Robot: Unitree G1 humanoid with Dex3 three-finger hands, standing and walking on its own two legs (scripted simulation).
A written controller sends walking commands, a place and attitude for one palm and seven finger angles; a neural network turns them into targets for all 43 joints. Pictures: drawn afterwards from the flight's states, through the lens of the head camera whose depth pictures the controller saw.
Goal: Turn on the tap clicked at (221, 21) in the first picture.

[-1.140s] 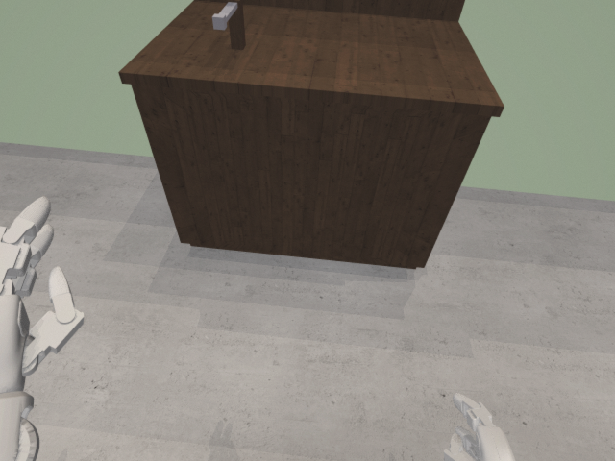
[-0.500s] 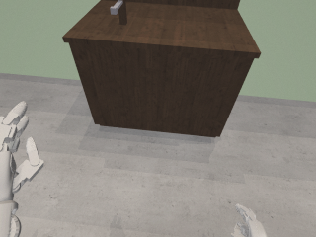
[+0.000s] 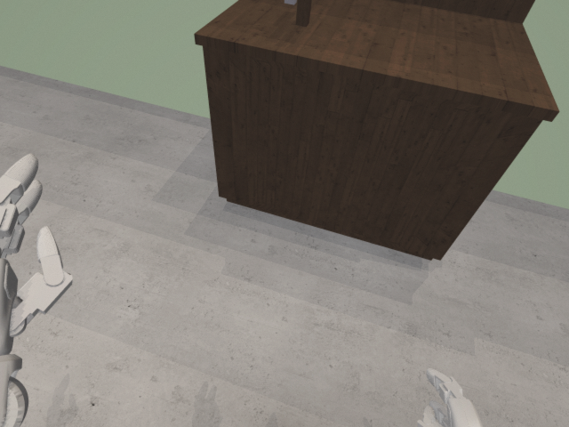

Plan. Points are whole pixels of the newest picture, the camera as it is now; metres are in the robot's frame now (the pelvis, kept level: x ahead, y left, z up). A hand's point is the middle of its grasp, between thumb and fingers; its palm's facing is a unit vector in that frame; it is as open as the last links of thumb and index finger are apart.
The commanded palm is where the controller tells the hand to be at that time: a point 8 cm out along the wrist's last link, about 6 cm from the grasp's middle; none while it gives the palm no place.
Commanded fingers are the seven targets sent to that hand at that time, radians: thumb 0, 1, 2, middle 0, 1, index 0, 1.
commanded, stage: walk to a spot facing it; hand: left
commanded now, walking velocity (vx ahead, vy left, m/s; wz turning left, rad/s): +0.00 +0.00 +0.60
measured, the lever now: out of the picture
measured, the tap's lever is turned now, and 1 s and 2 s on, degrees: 0 0 0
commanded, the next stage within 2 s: turn to face it in 1.64 s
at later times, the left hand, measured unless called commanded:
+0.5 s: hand out of the picture +0.10 +0.28 +0.18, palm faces +0.68 -0.62 -0.39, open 7.4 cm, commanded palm +0.04 +0.30 +0.20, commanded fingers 0.00 0.90 0.90 -0.20 -0.30 -0.20 -0.30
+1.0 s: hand out of the picture +0.12 +0.35 +0.20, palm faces +0.80 -0.42 -0.43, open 7.4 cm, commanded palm +0.07 +0.35 +0.20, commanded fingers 0.00 0.90 0.90 -0.20 -0.30 -0.20 -0.30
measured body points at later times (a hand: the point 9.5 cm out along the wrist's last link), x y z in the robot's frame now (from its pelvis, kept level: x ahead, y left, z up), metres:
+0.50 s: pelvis +0.00 -0.01 +0.02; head +0.00 -0.02 +0.47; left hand +0.06 +0.31 +0.20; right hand +0.22 -0.18 -0.08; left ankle -0.01 +0.13 -0.63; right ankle -0.03 -0.13 -0.72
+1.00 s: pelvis +0.08 +0.03 +0.01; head +0.08 +0.01 +0.46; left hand +0.08 +0.36 +0.22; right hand +0.31 -0.05 -0.10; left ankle +0.01 +0.15 -0.72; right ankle +0.18 -0.05 -0.71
